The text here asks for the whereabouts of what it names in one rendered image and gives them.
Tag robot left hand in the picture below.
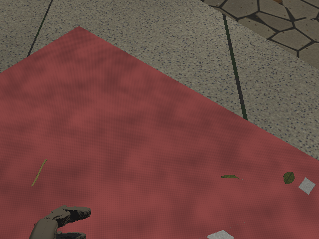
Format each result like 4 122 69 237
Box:
29 205 92 239

